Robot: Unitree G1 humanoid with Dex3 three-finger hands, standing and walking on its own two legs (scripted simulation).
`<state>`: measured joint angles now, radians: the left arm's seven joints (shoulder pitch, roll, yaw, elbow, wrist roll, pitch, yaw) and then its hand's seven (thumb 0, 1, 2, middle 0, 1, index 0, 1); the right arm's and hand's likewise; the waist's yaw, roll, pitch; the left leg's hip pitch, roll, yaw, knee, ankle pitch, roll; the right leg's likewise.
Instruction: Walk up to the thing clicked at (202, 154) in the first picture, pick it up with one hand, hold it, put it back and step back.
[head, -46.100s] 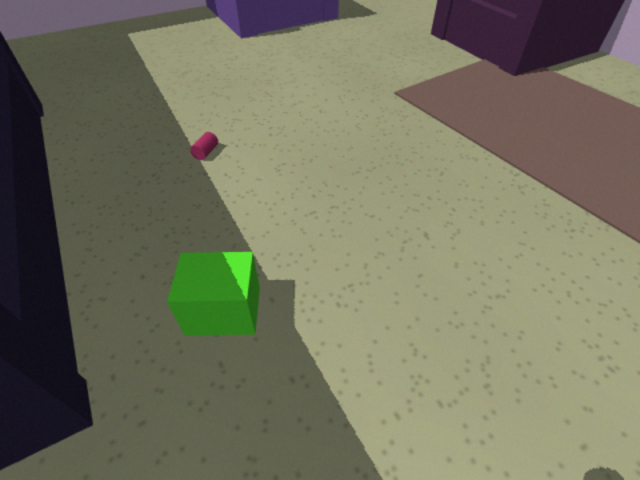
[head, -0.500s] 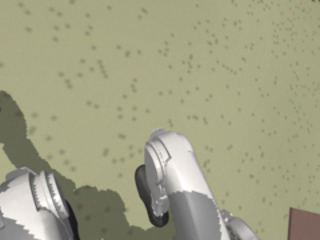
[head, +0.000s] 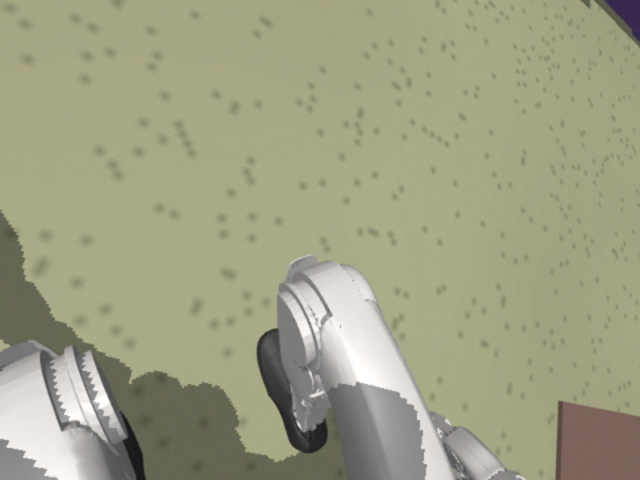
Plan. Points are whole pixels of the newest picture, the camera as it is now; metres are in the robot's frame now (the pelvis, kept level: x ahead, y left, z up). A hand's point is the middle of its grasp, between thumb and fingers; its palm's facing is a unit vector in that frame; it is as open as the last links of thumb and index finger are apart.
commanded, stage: rest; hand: left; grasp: from above
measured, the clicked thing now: out of the picture +0.46 +0.35 -0.27
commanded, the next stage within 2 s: open in 0.04 s
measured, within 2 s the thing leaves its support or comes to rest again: rests again in 0.46 s
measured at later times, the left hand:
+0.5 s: hand out of the picture +0.46 +0.34 -0.23, palm faces -0.45 -0.11 -0.89, open 11.5 cm
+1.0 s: hand out of the picture +0.46 +0.34 -0.23, palm faces -0.45 -0.12 -0.88, open 13.9 cm
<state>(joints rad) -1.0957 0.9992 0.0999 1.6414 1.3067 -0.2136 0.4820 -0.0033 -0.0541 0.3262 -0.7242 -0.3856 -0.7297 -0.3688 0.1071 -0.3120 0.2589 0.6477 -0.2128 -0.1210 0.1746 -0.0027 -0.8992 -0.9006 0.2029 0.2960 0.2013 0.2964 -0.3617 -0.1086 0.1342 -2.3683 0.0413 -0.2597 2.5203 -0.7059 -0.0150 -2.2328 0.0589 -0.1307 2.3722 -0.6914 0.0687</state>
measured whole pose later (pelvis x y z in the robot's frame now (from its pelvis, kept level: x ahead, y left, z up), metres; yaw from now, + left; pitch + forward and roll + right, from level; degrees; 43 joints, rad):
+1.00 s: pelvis +0.00 +0.00 +0.00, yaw -1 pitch +29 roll -14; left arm -1.10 1.03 0.07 1.65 1.29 -0.22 0.49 0.00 -0.48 0.96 -0.11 -0.99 -0.12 -0.98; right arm 0.09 -0.33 0.30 0.63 -0.23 -0.14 0.19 0.00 -0.89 -0.90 0.20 0.30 0.20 0.30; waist -0.37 -0.12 0.15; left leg -2.36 0.04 -0.28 2.52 -0.70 -0.02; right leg -2.22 0.06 -0.15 2.36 -0.68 0.07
